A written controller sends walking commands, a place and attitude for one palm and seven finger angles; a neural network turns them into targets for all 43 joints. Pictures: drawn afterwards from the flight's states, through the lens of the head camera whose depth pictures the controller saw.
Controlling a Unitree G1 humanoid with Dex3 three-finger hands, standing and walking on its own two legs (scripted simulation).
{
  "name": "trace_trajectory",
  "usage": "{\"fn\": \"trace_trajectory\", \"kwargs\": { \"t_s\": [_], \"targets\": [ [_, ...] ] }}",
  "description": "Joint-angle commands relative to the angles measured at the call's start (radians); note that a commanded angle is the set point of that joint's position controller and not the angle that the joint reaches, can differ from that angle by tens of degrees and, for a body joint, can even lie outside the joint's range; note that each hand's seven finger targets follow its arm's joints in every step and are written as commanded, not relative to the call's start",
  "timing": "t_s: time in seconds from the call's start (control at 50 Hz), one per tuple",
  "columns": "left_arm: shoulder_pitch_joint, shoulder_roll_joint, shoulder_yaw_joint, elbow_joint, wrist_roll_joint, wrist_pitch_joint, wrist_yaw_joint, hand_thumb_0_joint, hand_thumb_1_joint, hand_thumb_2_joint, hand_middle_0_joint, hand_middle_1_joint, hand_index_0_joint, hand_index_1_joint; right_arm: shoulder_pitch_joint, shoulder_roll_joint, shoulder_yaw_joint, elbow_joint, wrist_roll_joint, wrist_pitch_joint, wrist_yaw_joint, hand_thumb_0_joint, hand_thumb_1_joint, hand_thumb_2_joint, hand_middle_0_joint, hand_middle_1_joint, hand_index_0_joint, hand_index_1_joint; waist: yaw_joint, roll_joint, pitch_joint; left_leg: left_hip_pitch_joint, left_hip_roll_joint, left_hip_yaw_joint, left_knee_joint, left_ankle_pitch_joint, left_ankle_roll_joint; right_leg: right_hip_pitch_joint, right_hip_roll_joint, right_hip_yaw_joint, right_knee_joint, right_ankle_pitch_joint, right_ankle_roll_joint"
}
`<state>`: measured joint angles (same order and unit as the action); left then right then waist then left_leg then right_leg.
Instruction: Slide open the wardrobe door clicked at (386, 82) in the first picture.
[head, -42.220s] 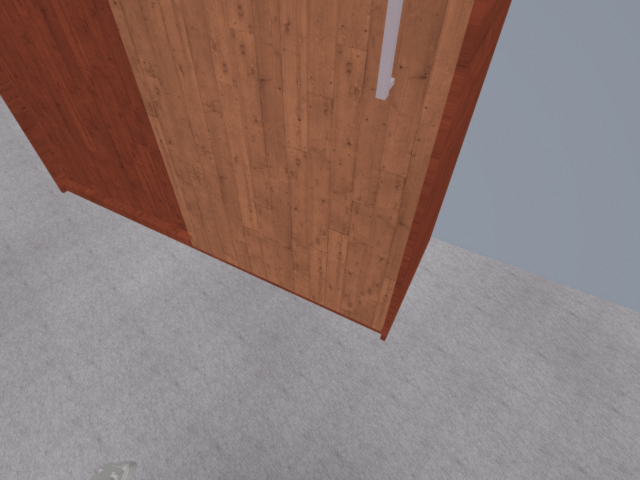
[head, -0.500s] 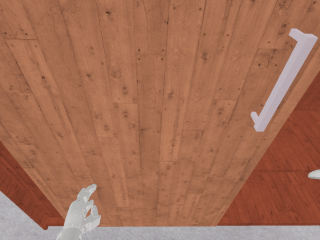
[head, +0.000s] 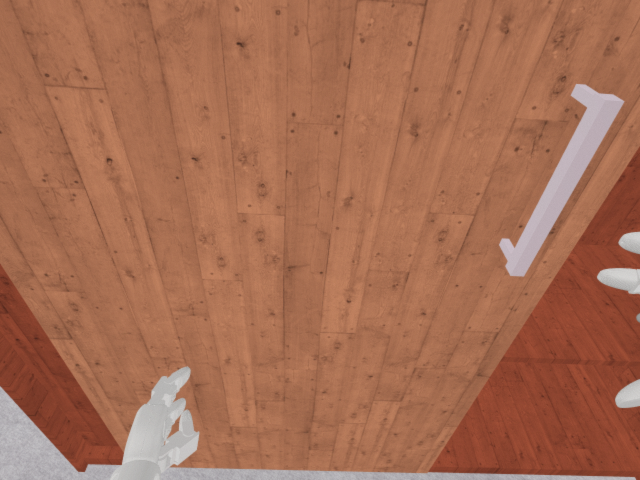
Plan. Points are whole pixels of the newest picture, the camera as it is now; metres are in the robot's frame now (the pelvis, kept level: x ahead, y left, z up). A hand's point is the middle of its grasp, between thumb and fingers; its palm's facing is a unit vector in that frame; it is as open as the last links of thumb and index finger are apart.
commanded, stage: draw the hand back to the body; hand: right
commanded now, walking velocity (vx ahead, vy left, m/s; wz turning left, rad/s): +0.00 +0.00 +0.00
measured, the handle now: (546, 189) +0.36 -0.25 +0.25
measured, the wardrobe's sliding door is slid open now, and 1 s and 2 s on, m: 0.65 0.65 0.65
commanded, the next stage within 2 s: step back with the hand held close in 1.28 s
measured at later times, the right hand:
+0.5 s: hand (622, 332) +0.21 -0.29 +0.18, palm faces +0.54 +0.77 -0.34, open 12.8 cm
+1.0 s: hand (576, 331) +0.23 -0.26 +0.16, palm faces +0.43 +0.82 -0.37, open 8.0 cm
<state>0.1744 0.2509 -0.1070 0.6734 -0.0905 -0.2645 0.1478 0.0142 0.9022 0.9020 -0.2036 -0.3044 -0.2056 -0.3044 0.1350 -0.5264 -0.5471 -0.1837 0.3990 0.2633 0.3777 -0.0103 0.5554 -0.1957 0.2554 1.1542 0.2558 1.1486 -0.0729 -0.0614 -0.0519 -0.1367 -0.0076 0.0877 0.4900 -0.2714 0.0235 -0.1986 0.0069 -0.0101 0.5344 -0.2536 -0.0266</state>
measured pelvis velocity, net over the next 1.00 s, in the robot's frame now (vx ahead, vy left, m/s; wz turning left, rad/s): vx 0.03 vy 0.00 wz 0.03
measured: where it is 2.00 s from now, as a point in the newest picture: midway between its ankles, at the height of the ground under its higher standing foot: outside the picture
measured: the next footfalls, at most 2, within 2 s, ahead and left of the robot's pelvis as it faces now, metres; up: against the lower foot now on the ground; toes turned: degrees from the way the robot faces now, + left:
none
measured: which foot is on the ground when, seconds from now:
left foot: down 0.00-1.00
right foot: down 0.00-1.00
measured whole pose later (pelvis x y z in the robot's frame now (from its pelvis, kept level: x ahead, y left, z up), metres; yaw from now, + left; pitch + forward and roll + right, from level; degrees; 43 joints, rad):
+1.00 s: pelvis +0.03 +0.00 +0.00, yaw +2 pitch -3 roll +0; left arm 0.19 0.23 -0.02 0.64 -0.01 -0.15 0.07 0.01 0.90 0.90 -0.20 -0.30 -0.20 -0.30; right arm 0.46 -0.35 -0.33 -0.39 0.08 -0.09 -0.10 0.01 -0.74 -0.82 0.22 0.39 0.22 0.39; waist -0.08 -0.04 -0.02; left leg -0.09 -0.01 0.06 0.43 -0.29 0.02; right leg -0.14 0.01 -0.04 0.47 -0.27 -0.03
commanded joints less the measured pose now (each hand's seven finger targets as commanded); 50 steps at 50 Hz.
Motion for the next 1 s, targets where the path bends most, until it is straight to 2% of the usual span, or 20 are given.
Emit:
{"fn": "trace_trajectory", "kwargs": {
  "t_s": [0.0,0.06,0.08,0.16,0.18,0.2,0.22,0.24,0.26,0.3,0.34,0.44,0.5,0.62,0.68,0.74,0.8,0.88,0.92,0.98],
  "targets": [
    [-0.175,0.132,0.052,-0.193,-0.009,-0.071,-0.010,0.000,0.900,0.900,-0.200,-0.300,-0.200,-0.300,-0.159,-0.302,-0.195,-0.109,0.071,-0.032,0.050,0.000,0.550,-0.200,0.250,1.150,0.250,1.150,-0.017,-0.034,-0.032,-0.093,0.007,-0.041,-0.103,0.072,0.000,0.044,-0.020,0.092,-0.099,0.063,0.006],
    [-0.176,0.129,0.058,-0.203,-0.009,-0.073,-0.024,0.000,0.900,0.900,-0.200,-0.300,-0.200,-0.300,-0.145,-0.278,-0.176,-0.122,0.065,-0.031,0.041,0.000,0.550,-0.200,0.250,1.150,0.250,1.150,-0.018,-0.044,-0.020,-0.106,0.018,-0.068,-0.112,0.033,0.000,0.030,-0.023,0.085,-0.080,0.042,0.007],
    [-0.166,0.135,0.060,-0.204,-0.011,-0.072,-0.026,0.000,0.900,0.900,-0.200,-0.300,-0.200,-0.300,-0.149,-0.258,-0.152,-0.122,0.061,-0.028,0.038,0.000,0.550,-0.200,0.250,1.150,0.250,1.150,-0.005,-0.067,-0.007,-0.122,0.021,-0.070,-0.113,0.027,-0.002,0.030,-0.022,0.079,-0.077,0.034,0.006],
    [-0.158,0.133,0.064,-0.208,-0.008,-0.086,-0.025,0.000,0.900,0.900,-0.200,-0.300,-0.200,-0.300,-0.159,-0.244,-0.116,-0.185,0.040,-0.051,0.029,0.000,0.405,-0.270,0.245,1.065,0.245,1.065,0.001,-0.009,-0.031,-0.117,0.022,-0.077,-0.116,0.006,-0.010,0.036,-0.028,0.082,-0.065,0.027,0.000],
    [-0.152,0.139,0.067,-0.206,-0.009,-0.088,-0.023,0.000,0.900,0.900,-0.200,-0.300,-0.200,-0.300,-0.170,-0.235,-0.102,-0.188,0.037,-0.052,0.029,0.000,0.369,-0.287,0.244,1.044,0.244,1.044,0.010,-0.040,-0.024,-0.131,0.021,-0.076,-0.116,0.009,-0.011,0.043,-0.024,0.076,-0.065,0.024,-0.003],
    [-0.127,0.121,0.095,-0.207,0.053,-0.089,-0.056,0.000,0.900,0.900,-0.200,-0.300,-0.200,-0.300,-0.251,-0.316,-0.100,-0.375,-0.181,-0.199,-0.213,0.000,0.332,-0.305,0.242,1.023,0.242,1.023,-0.015,-0.034,0.065,-0.123,0.026,-0.086,-0.156,0.018,0.000,-0.053,-0.022,0.067,-0.060,0.065,0.004],
    [-0.114,0.126,0.098,-0.179,0.060,-0.094,-0.063,0.000,0.900,0.900,-0.200,-0.300,-0.200,-0.300,-0.098,-0.196,-0.058,-0.240,-0.189,-0.235,-0.311,0.000,0.296,-0.322,0.241,1.001,0.241,1.001,0.006,0.014,0.087,-0.139,0.040,-0.079,-0.158,0.024,0.006,-0.048,-0.034,0.056,-0.057,0.056,0.012],
    [-0.107,0.116,0.105,-0.171,0.057,-0.082,-0.067,0.000,0.900,0.900,-0.200,-0.300,-0.200,-0.300,0.000,-0.140,-0.039,-0.229,-0.211,-0.268,-0.368,0.000,0.260,-0.340,0.240,0.980,0.240,0.980,-0.003,0.031,0.074,-0.133,0.049,-0.082,-0.159,0.022,0.002,-0.030,-0.037,0.048,-0.059,0.040,0.011],
    [-0.105,0.123,0.114,-0.165,0.057,-0.071,-0.070,0.000,0.900,0.900,-0.200,-0.300,-0.200,-0.300,0.026,-0.144,-0.038,-0.281,-0.229,-0.305,-0.407,0.000,0.224,-0.357,0.239,0.959,0.239,0.959,-0.011,0.026,0.037,-0.107,0.056,-0.085,-0.165,0.031,0.002,-0.011,-0.037,0.037,-0.064,0.043,0.005],
    [-0.108,0.116,0.120,-0.163,0.062,-0.060,-0.069,0.000,0.900,0.900,-0.200,-0.300,-0.200,-0.300,-0.027,-0.168,-0.047,-0.368,-0.258,-0.364,-0.459,0.000,0.151,-0.393,0.236,0.916,0.236,0.916,-0.005,-0.064,-0.050,-0.067,0.063,-0.097,-0.150,0.046,0.001,0.031,-0.031,0.024,-0.070,0.050,0.001],
    [-0.107,0.106,0.125,-0.155,0.067,-0.057,-0.066,0.000,0.900,0.900,-0.200,-0.300,-0.200,-0.300,0.001,-0.156,-0.047,-0.351,-0.278,-0.400,-0.491,0.000,0.079,-0.428,0.234,0.874,0.234,0.874,-0.006,-0.080,-0.056,-0.059,0.062,-0.091,-0.139,0.044,0.000,0.047,-0.032,0.019,-0.083,0.047,-0.003],
    [-0.110,0.101,0.132,-0.144,0.071,-0.037,-0.060,0.000,0.900,0.900,-0.200,-0.300,-0.200,-0.300,0.038,-0.089,0.017,-0.343,-0.301,-0.442,-0.515,0.000,-0.102,-0.515,0.227,0.767,0.227,0.767,0.002,-0.040,-0.040,-0.056,0.056,-0.077,-0.128,0.078,-0.001,0.076,-0.039,0.026,-0.106,0.086,-0.011],
    [-0.111,0.104,0.134,-0.145,0.074,-0.020,-0.061,0.000,0.900,0.900,-0.200,-0.300,-0.200,-0.300,0.064,-0.066,0.043,-0.324,-0.306,-0.445,-0.515,0.000,-0.211,-0.567,0.224,0.704,0.224,0.704,0.002,0.022,-0.020,-0.045,0.052,-0.069,-0.121,0.114,-0.004,0.072,-0.044,0.033,-0.118,0.119,-0.014],
    [-0.113,0.096,0.135,-0.159,0.078,0.007,-0.069,0.000,0.900,0.900,-0.200,-0.300,-0.200,-0.300,0.159,-0.059,0.040,-0.364,-0.312,-0.450,-0.509,0.000,-0.429,-0.673,0.216,0.576,0.216,0.576,-0.011,0.004,-0.050,-0.001,0.050,-0.065,-0.098,0.201,0.000,0.086,-0.049,0.032,-0.124,0.212,-0.006],
    [-0.106,0.092,0.135,-0.162,0.080,0.025,-0.071,0.000,0.900,0.900,-0.200,-0.300,-0.200,-0.300,0.213,-0.029,0.062,-0.358,-0.314,-0.441,-0.503,0.000,-0.538,-0.725,0.213,0.512,0.213,0.512,-0.008,0.000,-0.027,-0.002,0.047,-0.061,-0.102,0.241,0.000,0.089,-0.055,0.027,-0.122,0.262,-0.002],
    [-0.104,0.086,0.135,-0.176,0.079,0.036,-0.070,0.000,0.900,0.900,-0.200,-0.300,-0.200,-0.300,0.221,-0.036,0.059,-0.375,-0.313,-0.433,-0.502,0.000,-0.646,-0.777,0.209,0.449,0.209,0.449,-0.006,0.025,-0.027,-0.005,0.047,-0.063,-0.105,0.233,-0.003,0.092,-0.055,0.025,-0.123,0.249,-0.001],
    [-0.102,0.085,0.136,-0.185,0.079,0.047,-0.073,0.000,0.900,0.900,-0.200,-0.300,-0.200,-0.300,0.221,-0.022,0.081,-0.423,-0.317,-0.429,-0.499,0.000,-0.755,-0.830,0.205,0.385,0.205,0.385,-0.005,-0.019,-0.048,0.009,0.049,-0.066,-0.101,0.274,-0.001,0.106,-0.057,0.023,-0.116,0.302,0.001],
    [-0.099,0.086,0.133,-0.182,0.084,0.053,-0.070,0.000,0.900,0.900,-0.200,-0.300,-0.200,-0.300,0.235,-0.005,0.106,-0.411,-0.322,-0.419,-0.503,0.000,-0.900,-0.900,0.200,0.300,0.200,0.300,0.000,-0.020,-0.027,-0.006,0.047,-0.061,-0.111,0.257,-0.001,0.106,-0.055,0.023,-0.118,0.286,0.001],
    [-0.101,0.084,0.133,-0.187,0.082,0.057,-0.068,0.000,0.900,0.900,-0.200,-0.300,-0.200,-0.300,0.212,-0.025,0.093,-0.435,-0.321,-0.416,-0.506,0.000,-0.900,-0.900,0.200,0.300,0.200,0.300,0.000,-0.002,-0.044,0.002,0.046,-0.063,-0.108,0.260,-0.001,0.113,-0.054,0.025,-0.117,0.287,0.002],
    [-0.103,0.084,0.132,-0.187,0.083,0.067,-0.065,0.000,0.900,0.900,-0.200,-0.300,-0.200,-0.300,0.214,-0.009,0.101,-0.405,-0.319,-0.409,-0.505,0.000,-0.900,-0.900,0.200,0.300,0.200,0.300,0.002,0.005,-0.007,-0.008,0.044,-0.060,-0.122,0.248,-0.001,0.099,-0.052,0.022,-0.121,0.263,-0.001]
  ]
}}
